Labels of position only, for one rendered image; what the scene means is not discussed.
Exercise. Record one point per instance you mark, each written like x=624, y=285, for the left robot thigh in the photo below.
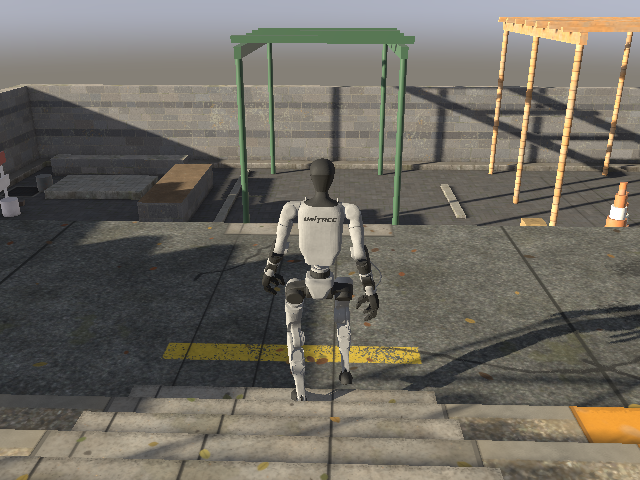
x=295, y=292

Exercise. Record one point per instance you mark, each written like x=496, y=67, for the robot left forearm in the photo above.
x=273, y=261

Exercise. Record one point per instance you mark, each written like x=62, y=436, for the humanoid robot torso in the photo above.
x=320, y=239

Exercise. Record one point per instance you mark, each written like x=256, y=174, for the left robot upper arm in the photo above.
x=289, y=211

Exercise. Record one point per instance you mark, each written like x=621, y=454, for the robot right forearm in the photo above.
x=365, y=273

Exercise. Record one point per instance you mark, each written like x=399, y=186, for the left robot hand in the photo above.
x=274, y=280

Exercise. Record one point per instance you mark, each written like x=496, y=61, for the right robot hand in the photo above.
x=373, y=306

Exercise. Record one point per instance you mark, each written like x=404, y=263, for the right robot upper arm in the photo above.
x=356, y=229

